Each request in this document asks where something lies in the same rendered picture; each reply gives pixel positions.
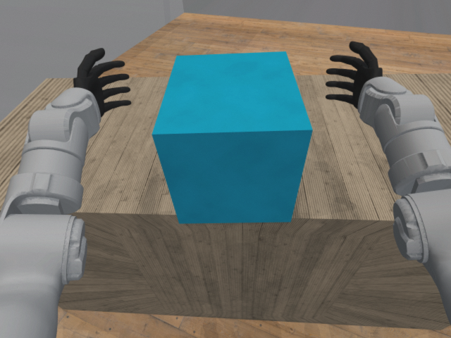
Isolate right robot hand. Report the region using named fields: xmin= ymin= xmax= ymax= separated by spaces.
xmin=326 ymin=42 xmax=383 ymax=109

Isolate left robot upper arm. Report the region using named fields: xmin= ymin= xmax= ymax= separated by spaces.
xmin=0 ymin=214 xmax=87 ymax=338

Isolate robot left forearm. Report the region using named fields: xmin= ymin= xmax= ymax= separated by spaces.
xmin=0 ymin=87 xmax=101 ymax=227

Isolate left robot hand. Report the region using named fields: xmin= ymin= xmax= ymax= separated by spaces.
xmin=73 ymin=48 xmax=131 ymax=117

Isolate right robot upper arm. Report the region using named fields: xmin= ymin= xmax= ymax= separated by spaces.
xmin=393 ymin=189 xmax=451 ymax=325

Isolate pedestal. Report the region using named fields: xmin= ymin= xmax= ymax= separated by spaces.
xmin=0 ymin=73 xmax=451 ymax=330

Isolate carton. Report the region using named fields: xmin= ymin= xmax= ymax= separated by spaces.
xmin=152 ymin=51 xmax=313 ymax=224

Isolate robot right forearm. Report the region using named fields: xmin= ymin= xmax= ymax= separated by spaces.
xmin=357 ymin=77 xmax=451 ymax=196

